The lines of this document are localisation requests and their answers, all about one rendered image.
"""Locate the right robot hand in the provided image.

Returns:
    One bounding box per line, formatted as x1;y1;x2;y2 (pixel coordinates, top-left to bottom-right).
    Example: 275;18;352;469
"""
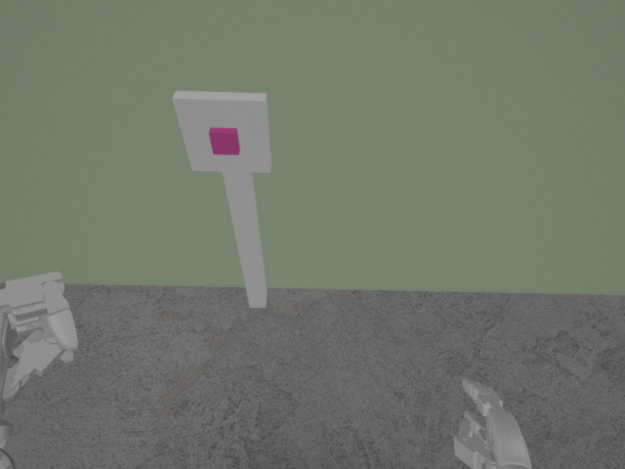
454;377;531;469

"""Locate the panel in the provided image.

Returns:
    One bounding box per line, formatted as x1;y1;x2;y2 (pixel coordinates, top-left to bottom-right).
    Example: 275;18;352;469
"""
172;91;271;308

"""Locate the left robot hand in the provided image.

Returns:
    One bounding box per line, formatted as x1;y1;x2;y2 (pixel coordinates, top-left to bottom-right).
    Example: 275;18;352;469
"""
0;272;78;419

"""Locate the button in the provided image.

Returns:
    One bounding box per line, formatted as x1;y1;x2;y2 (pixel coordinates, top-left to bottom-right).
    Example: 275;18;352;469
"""
209;127;240;155

